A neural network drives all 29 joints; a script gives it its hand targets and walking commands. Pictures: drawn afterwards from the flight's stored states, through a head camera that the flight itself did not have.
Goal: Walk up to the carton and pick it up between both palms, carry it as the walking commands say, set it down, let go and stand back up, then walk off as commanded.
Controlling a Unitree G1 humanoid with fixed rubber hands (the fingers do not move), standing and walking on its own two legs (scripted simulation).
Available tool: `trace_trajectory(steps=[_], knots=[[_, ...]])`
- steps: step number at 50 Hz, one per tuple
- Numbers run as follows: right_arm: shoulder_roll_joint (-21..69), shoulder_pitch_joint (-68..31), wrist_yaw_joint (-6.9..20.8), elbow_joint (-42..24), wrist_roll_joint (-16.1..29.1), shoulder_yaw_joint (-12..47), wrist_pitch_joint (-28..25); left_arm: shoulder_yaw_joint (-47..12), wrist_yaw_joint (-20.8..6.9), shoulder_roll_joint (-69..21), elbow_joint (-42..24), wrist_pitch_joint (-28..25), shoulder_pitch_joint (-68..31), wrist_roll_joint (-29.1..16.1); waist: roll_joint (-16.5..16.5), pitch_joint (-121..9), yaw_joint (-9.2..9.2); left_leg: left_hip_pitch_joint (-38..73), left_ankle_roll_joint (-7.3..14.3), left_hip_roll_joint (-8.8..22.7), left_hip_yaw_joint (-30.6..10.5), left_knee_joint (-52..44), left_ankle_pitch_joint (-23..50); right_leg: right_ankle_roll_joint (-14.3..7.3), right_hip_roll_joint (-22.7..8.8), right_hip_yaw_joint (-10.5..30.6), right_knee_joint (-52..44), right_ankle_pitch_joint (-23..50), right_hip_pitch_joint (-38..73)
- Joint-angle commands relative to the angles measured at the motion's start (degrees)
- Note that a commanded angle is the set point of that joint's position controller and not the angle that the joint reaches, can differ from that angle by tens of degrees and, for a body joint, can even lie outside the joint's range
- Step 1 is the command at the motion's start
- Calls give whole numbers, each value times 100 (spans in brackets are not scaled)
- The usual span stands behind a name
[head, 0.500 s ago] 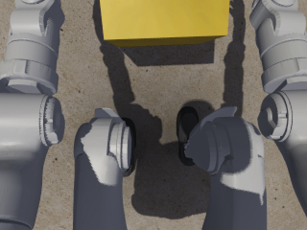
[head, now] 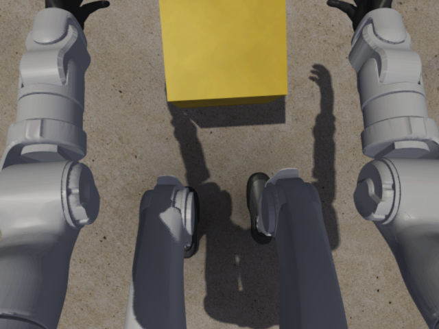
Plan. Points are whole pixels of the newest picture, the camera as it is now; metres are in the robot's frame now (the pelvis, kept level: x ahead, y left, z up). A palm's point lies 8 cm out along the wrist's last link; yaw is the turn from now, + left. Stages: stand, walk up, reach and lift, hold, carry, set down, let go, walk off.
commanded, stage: set down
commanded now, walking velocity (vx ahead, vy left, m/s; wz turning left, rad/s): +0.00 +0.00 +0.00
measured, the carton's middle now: (221, 38) +0.59 -0.02 -0.36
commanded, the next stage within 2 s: let go in 0.74 s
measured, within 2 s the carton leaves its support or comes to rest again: neither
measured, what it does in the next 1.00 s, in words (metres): rises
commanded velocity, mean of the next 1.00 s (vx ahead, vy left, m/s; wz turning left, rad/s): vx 0.00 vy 0.00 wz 0.00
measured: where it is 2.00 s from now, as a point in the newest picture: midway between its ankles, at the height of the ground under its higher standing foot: (223, 227)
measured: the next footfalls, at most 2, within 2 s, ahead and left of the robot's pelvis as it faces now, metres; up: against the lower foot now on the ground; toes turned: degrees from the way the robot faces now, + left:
none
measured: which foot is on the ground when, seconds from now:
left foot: down 0.00-1.00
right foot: down 0.00-1.00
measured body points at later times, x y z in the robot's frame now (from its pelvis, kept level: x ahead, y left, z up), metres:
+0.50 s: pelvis +0.02 +0.00 +0.14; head +0.34 +0.00 +0.46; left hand +0.57 +0.21 +0.04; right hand +0.55 -0.22 +0.04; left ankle +0.08 +0.11 -0.43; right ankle +0.11 -0.11 -0.43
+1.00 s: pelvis +0.05 +0.00 +0.22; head +0.34 +0.00 +0.56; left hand +0.52 +0.21 +0.10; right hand +0.51 -0.22 +0.10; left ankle +0.08 +0.11 -0.43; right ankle +0.11 -0.11 -0.43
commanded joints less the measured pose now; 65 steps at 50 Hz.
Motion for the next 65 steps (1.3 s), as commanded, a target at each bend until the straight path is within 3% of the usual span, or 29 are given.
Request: trace_trajectory(steps=[1,25,31,41,46,49,52,56,61,65], knots=[[-724,-1382,25,-843,-29,-69,2,125,-56,855,-800,-33,-1403,28,30,-6896,13,2995,-186,-123,174,-1441,1799,198,221,-223,-907,1853,4586],[-387,-338,363,-1036,-354,-258,-84,494,-451,573,-925,-168,-433,492,110,-6603,39,5057,-228,-82,-33,-4175,3048,223,181,10,-3722,2865,6432],[-257,-135,424,-1042,-535,-337,-178,588,-483,413,-949,-254,-213,642,109,-6433,55,5691,-239,-68,-91,-4862,3357,225,175,49,-4421,3078,6892],[29,153,446,-562,-1061,-602,-340,897,-500,61,-564,-378,187,1124,77,-5703,29,6062,-273,-44,-144,-5514,3257,215,147,18,-5088,2979,7160],[-27,1093,487,-993,-1279,-437,-406,826,-350,-65,-1106,-438,1181,1317,144,-6527,87,6663,-346,-54,-169,-5485,4031,127,180,70,-5015,3732,7997],[-40,2020,486,-1669,-1303,-130,-385,567,-291,-71,-1869,-420,2050,1279,147,-7186,72,7201,-350,-45,-188,-5568,4611,109,159,114,-5075,4422,8857],[-8,2768,524,-2315,-1077,167,-368,301,-305,-123,-2536,-415,2768,1123,47,-6977,101,7381,-302,-47,-187,-5825,4658,109,109,207,-5310,4668,9456],[193,3747,637,-2545,-819,368,-432,114,-413,-258,-2671,-500,3740,964,-25,-5886,116,7456,-236,2,-195,-6264,4144,148,18,286,-5706,4314,9743],[363,4779,706,-2235,-737,482,-651,-39,-528,-455,-2318,-720,4789,865,22,-4279,132,7962,-231,115,-242,-6684,3441,152,-24,246,-6198,3360,9476],[363,5734,688,-2192,-739,636,-818,-191,-530,-533,-2235,-909,5760,806,21,-3580,139,8482,-244,144,-271,-7007,3386,132,-9,205,-6568,3215,9875]])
